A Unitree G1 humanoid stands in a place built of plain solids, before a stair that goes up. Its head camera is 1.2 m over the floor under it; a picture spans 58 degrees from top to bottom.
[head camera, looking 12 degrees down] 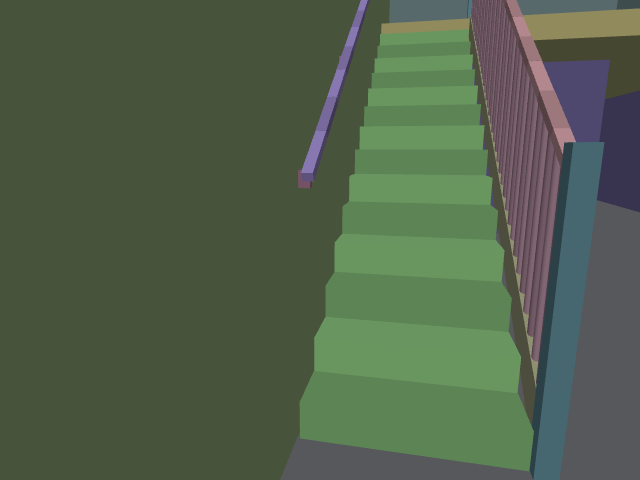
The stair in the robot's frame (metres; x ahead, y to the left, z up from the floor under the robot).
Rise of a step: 0.17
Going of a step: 0.26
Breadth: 0.90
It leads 12 degrees to the right of straight ahead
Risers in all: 15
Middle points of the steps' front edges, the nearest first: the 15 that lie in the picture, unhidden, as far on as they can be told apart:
1.52 -0.36 0.17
1.78 -0.41 0.34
2.03 -0.47 0.51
2.29 -0.52 0.68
2.54 -0.58 0.85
2.80 -0.63 1.02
3.06 -0.69 1.19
3.31 -0.74 1.36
3.57 -0.80 1.53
3.82 -0.85 1.70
4.08 -0.91 1.87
4.34 -0.97 2.04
4.59 -1.02 2.21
4.85 -1.08 2.38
5.10 -1.13 2.55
